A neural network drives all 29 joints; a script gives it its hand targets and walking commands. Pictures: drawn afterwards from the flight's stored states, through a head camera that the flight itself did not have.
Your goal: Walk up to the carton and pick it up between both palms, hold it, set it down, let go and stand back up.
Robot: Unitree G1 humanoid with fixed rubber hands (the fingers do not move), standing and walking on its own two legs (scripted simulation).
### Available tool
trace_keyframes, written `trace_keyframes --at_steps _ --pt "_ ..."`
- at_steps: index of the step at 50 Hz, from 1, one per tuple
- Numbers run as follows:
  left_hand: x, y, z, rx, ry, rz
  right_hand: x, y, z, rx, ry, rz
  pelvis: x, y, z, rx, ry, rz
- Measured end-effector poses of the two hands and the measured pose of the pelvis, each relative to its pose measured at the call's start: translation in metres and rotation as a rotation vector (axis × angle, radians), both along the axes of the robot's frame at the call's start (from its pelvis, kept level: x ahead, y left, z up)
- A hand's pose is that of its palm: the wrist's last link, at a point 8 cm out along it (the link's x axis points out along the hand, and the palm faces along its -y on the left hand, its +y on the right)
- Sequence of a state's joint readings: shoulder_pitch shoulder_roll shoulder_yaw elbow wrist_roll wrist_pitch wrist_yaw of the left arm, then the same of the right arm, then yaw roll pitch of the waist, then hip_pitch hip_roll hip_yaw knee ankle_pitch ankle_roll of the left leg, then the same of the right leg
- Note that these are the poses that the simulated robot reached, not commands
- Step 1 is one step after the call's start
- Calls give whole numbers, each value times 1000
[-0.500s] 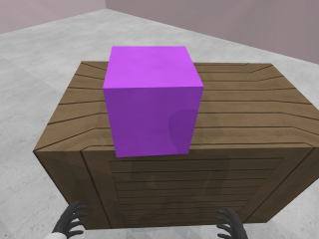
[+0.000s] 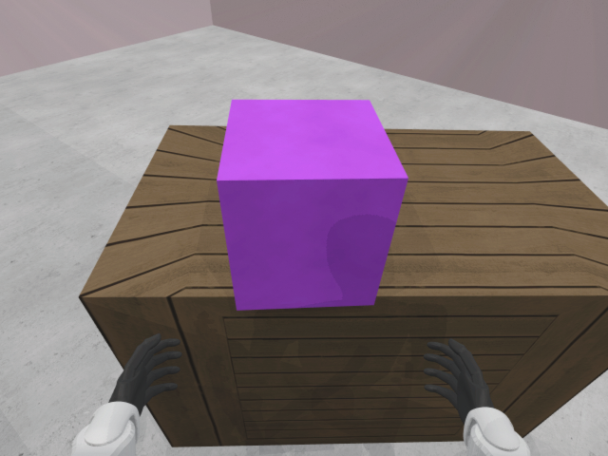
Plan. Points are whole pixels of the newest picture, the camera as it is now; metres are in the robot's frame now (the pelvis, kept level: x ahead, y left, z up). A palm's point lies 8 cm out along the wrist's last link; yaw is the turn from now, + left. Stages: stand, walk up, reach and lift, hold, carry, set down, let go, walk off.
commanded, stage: reach and lift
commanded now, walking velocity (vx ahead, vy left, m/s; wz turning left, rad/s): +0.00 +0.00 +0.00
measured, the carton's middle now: (303, 203) +0.50 +0.03 +0.10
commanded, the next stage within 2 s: none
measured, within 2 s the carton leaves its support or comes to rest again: neither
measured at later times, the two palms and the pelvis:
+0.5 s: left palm (135, 337) +0.25 +0.23 +0.07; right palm (480, 342) +0.27 -0.20 +0.06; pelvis +0.01 +0.00 +0.00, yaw +0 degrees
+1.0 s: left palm (140, 267) +0.32 +0.24 +0.12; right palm (479, 271) +0.34 -0.20 +0.12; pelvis +0.00 -0.01 +0.00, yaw +1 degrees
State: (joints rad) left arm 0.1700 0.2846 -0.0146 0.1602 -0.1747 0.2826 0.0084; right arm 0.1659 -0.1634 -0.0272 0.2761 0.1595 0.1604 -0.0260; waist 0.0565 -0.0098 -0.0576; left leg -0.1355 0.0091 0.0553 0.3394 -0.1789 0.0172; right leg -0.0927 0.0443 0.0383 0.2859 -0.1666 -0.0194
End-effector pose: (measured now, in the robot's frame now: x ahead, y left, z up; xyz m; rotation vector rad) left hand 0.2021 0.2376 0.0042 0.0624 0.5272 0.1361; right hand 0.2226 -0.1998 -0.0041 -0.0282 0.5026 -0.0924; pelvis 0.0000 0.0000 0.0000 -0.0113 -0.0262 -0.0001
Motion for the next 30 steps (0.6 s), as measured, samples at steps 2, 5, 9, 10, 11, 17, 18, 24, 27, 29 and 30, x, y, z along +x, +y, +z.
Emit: trace_keyframes --at_steps 2,5,9,10,11,17,18,24,27,29,30 --pt "5 0 6 -3 -23 -2 5 0 6 2 -22 2 2 1 0 -1 0 -1" --pt "11 1 13 -3 -53 -6 11 -1 13 4 -47 5 4 1 1 -2 -2 -1" --pt "17 0 24 -6 -92 -8 18 -4 22 9 -78 2 6 2 1 -2 -3 -2" --pt "19 -1 26 -8 -102 -9 19 -5 24 10 -88 2 6 2 2 -2 -3 -2" --pt "20 -1 28 -9 -111 -10 21 -6 27 10 -98 3 7 2 2 -2 -3 -2" --pt "30 -4 41 -17 -159 -10 32 -7 42 21 -153 11 8 0 2 -1 0 -2" --pt "32 -4 44 -17 -172 -10 34 -7 45 24 -163 14 8 -1 2 0 1 -2" --pt "46 -4 61 -22 -247 -12 48 -5 62 34 -230 28 8 -4 2 1 2 1" --pt "53 -5 67 -26 -259 -12 56 -4 68 42 -245 29 7 -5 3 2 1 4" --pt "58 -5 71 -32 -258 -12 61 -4 72 45 -247 30 7 -6 3 2 2 5" --pt "60 -6 72 -35 -258 -12 64 -4 74 46 -248 30 6 -7 3 3 2 6"
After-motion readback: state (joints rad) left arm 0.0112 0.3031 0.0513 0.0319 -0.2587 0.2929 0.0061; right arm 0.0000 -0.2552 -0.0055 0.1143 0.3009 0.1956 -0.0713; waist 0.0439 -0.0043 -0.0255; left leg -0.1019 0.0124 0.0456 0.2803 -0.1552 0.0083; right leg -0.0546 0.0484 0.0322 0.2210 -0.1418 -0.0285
